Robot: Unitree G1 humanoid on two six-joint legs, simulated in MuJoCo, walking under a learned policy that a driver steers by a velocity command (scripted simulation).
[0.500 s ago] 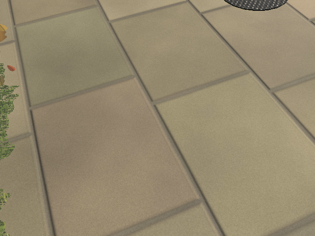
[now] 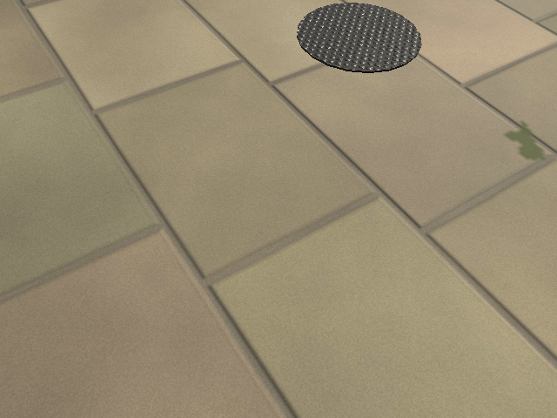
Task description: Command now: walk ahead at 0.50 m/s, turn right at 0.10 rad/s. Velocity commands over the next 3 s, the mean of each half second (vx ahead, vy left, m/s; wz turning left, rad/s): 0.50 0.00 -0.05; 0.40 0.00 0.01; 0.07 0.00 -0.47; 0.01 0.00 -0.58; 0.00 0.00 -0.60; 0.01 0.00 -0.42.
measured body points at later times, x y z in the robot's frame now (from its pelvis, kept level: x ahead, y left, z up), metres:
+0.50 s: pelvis +0.27 -0.06 +0.00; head +0.30 -0.07 +0.45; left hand +0.41 +0.20 -0.10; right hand +0.34 -0.34 -0.13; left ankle +0.19 +0.08 -0.65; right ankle +0.32 -0.15 -0.74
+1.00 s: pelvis +0.51 +0.00 -0.01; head +0.55 +0.01 +0.43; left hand +0.54 +0.28 -0.15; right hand +0.70 -0.24 -0.10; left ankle +0.60 +0.10 -0.74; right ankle +0.40 -0.15 -0.66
